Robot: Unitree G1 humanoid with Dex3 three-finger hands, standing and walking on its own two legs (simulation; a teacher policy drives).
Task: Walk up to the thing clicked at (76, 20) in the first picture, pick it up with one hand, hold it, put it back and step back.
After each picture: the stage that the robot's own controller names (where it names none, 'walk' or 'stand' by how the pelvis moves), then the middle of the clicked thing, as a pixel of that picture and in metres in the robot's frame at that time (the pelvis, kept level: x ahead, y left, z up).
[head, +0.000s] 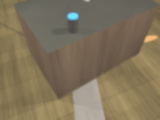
stand; (73, 23) +0.88 +0.09 -0.12
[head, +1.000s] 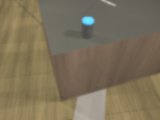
walk; (87, 28) +0.79 +0.03 -0.10
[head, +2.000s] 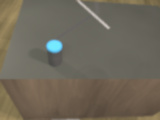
walk; (54, 54) +0.53 +0.16 -0.08
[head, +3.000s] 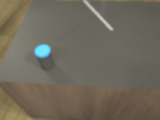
stand; (45, 58) +0.51 +0.22 -0.08
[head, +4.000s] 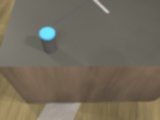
stand; (48, 41) +0.57 +0.18 -0.10
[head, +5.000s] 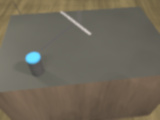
stand; (35, 64) +0.53 +0.26 -0.12
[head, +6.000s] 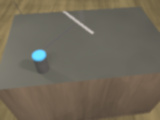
stand; (41, 62) +0.56 +0.24 -0.12
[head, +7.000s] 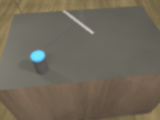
stand; (40, 63) +0.55 +0.24 -0.12
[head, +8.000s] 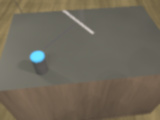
stand; (39, 63) +0.54 +0.24 -0.12
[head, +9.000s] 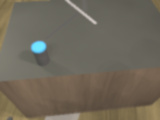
rise first; (41, 54) +0.56 +0.24 -0.12
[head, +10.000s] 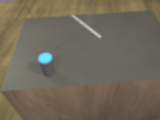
go down; (47, 65) +0.55 +0.24 -0.12
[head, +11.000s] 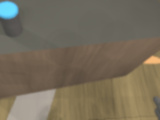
go down; (10, 20) +0.58 +0.22 -0.03
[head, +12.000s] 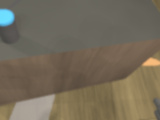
approach; (7, 27) +0.57 +0.23 -0.03
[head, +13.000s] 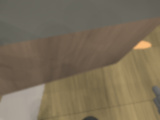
close in; out of the picture +0.58 +0.25 +0.01
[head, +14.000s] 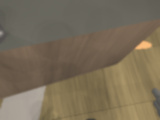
lift; out of the picture +0.52 +0.22 +0.01
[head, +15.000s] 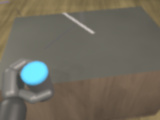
lift; (39, 82) +0.30 +0.15 +0.12
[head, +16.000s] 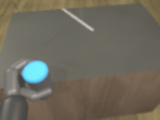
hold; (40, 81) +0.31 +0.15 +0.09
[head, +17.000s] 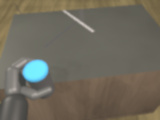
hold; (40, 80) +0.31 +0.15 +0.09
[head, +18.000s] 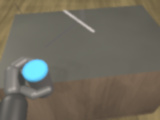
hold; (40, 80) +0.32 +0.15 +0.10
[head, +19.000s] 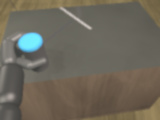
crouch; (35, 53) +0.40 +0.17 +0.12
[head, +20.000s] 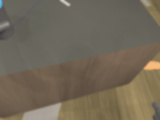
lower; out of the picture +0.51 +0.22 +0.12
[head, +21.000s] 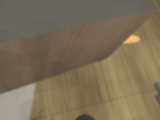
lower; out of the picture +0.54 +0.23 +0.02
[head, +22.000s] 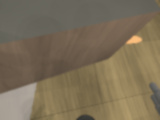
lower; out of the picture +0.53 +0.23 +0.01
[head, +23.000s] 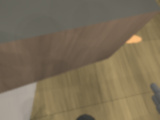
lower; out of the picture +0.53 +0.23 +0.01
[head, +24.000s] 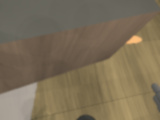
lower; out of the picture +0.53 +0.23 +0.01
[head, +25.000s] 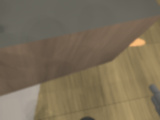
open; out of the picture +0.53 +0.22 +0.01
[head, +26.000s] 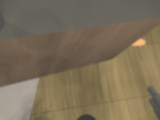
sink last; out of the picture +0.53 +0.22 +0.01
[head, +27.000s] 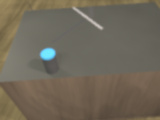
sink last; (50, 61) +0.53 +0.21 -0.06
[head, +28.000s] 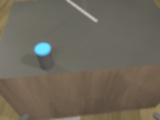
stand; (44, 57) +0.52 +0.20 -0.05
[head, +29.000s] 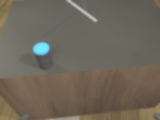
stand; (43, 56) +0.52 +0.21 -0.05
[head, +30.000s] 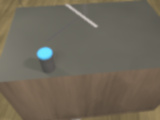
stand; (46, 61) +0.53 +0.20 -0.08
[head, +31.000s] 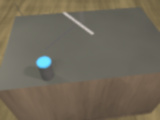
stand; (45, 69) +0.52 +0.21 -0.12
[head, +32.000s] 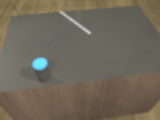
stand; (42, 70) +0.51 +0.22 -0.12
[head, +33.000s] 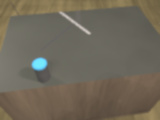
stand; (41, 70) +0.50 +0.23 -0.12
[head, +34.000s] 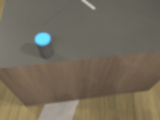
walk; (44, 46) +0.56 +0.20 -0.10
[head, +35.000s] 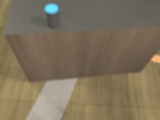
walk; (52, 17) +0.76 +0.19 -0.11
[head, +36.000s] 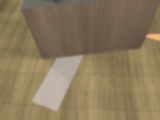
walk; out of the picture +1.09 +0.26 -0.10
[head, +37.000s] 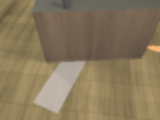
stand; (66, 0) +1.14 +0.16 -0.11
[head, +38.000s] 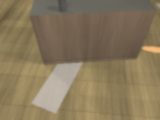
stand; (62, 3) +1.17 +0.19 -0.12
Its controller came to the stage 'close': yes
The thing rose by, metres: 0.22
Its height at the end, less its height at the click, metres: +0.00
